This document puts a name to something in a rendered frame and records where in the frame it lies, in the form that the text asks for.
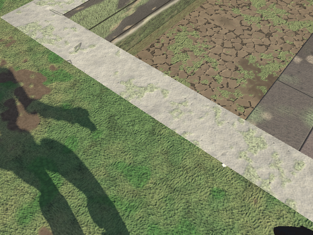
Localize robot right hand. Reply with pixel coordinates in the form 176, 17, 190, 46
273, 225, 313, 235

